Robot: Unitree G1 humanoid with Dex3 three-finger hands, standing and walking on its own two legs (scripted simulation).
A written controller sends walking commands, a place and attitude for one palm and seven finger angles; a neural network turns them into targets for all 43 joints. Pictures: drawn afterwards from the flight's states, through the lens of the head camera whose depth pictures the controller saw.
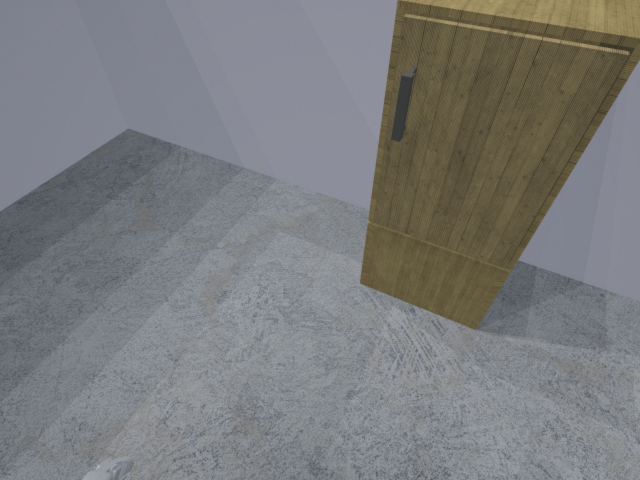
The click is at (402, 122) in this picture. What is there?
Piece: cupboard door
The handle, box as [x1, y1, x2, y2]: [391, 66, 416, 141]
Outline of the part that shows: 415,66 412,66 408,72 404,71 401,75 391,139 400,140 405,127 404,123 413,74 416,70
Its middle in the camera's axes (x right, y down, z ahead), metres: +0.19 -0.30 +0.88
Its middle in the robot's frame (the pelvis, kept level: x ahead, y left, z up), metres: +0.88 -0.15 +0.03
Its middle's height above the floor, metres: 0.80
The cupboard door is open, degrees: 0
